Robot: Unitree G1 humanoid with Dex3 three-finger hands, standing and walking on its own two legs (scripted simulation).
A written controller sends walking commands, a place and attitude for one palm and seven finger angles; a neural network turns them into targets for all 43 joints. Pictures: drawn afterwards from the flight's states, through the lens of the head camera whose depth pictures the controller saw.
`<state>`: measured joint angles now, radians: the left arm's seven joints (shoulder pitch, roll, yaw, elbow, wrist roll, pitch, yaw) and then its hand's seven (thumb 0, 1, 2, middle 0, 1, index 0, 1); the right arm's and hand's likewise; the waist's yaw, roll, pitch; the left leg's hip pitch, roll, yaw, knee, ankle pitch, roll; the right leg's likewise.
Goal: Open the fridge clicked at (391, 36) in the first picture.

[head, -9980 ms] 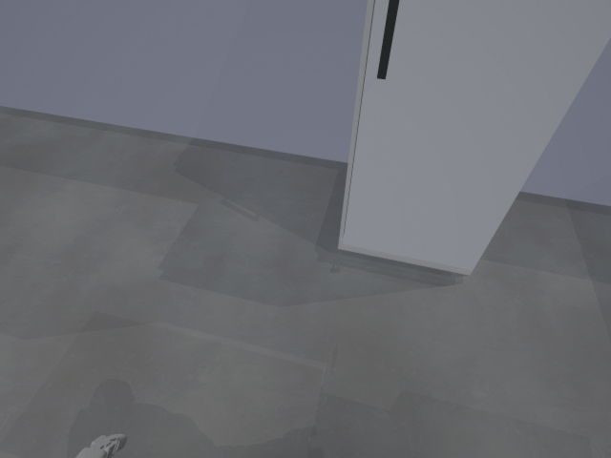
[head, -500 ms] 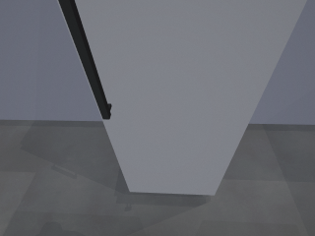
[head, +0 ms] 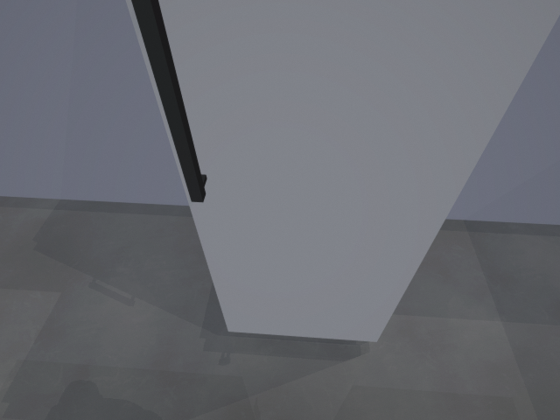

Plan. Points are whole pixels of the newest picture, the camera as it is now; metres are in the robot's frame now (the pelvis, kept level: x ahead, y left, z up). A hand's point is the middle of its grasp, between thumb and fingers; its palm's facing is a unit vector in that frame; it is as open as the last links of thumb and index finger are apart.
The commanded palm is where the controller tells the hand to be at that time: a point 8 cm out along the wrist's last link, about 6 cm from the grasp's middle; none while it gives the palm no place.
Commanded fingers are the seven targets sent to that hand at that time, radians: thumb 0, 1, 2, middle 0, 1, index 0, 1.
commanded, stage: look again from close up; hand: left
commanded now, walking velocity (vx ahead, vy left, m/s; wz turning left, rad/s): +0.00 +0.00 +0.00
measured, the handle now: (178, 102) +0.48 +0.18 +0.22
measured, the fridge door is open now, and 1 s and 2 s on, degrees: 0 0 0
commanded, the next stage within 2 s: raise the hand to about handle height in 0.60 s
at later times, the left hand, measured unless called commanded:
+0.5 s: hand out of the picture +0.01 +0.19 -0.17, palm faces +0.02 -0.97 -0.22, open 7.4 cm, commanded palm none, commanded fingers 0.00 0.90 0.90 -0.20 -0.30 -0.20 -0.30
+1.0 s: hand (140, 359) +0.19 +0.19 +0.03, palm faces +0.03 -1.00 -0.04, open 8.0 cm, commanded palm +0.11 +0.26 -0.01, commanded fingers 0.00 0.53 0.74 -0.23 -0.54 -0.23 -0.54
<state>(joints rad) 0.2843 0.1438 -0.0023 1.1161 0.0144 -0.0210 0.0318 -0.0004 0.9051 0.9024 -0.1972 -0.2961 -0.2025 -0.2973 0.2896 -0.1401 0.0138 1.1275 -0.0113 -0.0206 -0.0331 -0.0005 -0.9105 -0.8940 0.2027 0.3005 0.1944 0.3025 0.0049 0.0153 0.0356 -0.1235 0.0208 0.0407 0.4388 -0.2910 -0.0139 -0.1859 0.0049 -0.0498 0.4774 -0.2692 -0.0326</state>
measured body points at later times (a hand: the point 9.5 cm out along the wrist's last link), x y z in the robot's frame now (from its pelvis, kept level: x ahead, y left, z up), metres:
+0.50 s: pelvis -0.01 +0.01 +0.00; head +0.01 +0.00 +0.45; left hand +0.01 +0.24 -0.15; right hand -0.01 -0.21 -0.16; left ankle -0.03 +0.13 -0.74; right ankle -0.01 -0.10 -0.74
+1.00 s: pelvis -0.04 +0.00 -0.03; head -0.03 +0.01 +0.42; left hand +0.18 +0.25 +0.03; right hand +0.16 -0.24 -0.07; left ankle -0.03 +0.13 -0.74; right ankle -0.01 -0.10 -0.74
